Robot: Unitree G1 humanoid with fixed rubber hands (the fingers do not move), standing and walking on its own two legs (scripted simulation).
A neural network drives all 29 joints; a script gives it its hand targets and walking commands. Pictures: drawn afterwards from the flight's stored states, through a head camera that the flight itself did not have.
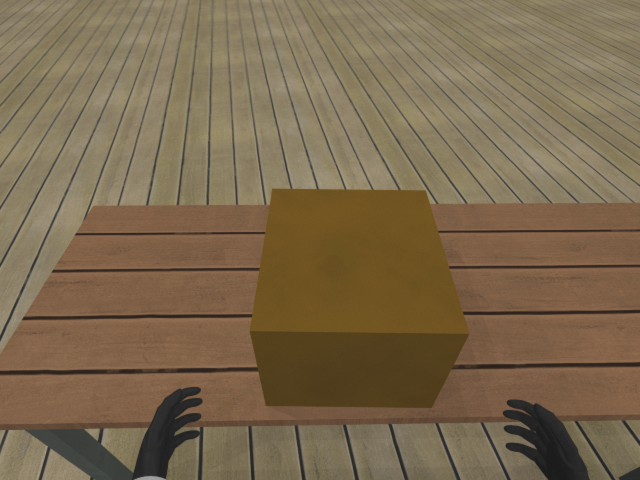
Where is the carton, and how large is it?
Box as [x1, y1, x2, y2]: [250, 189, 468, 407]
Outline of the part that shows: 272,189 250,326 251,339 266,405 431,407 468,335 468,330 425,190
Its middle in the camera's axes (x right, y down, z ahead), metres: +0.05 +0.09 +0.63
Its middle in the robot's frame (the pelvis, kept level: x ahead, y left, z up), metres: +0.41 +0.01 -0.03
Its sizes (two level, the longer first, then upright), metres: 0.274 0.257 0.212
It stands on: a table, 0.65 m high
